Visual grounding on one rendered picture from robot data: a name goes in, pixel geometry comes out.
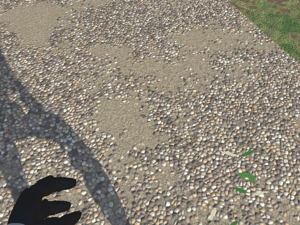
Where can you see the left robot hand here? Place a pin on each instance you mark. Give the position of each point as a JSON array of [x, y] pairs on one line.
[[30, 209]]

